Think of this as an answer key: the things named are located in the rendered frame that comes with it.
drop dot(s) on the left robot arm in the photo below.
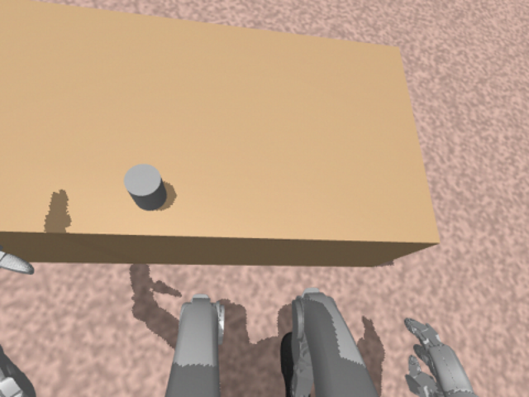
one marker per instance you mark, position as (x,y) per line
(13,382)

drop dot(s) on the right robot foot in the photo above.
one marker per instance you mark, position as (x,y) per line
(286,357)

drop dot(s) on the right robot hand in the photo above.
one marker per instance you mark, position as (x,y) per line
(441,360)

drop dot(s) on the left robot hand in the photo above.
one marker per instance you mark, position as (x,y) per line
(15,263)

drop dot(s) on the can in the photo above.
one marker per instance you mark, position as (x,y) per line
(145,186)

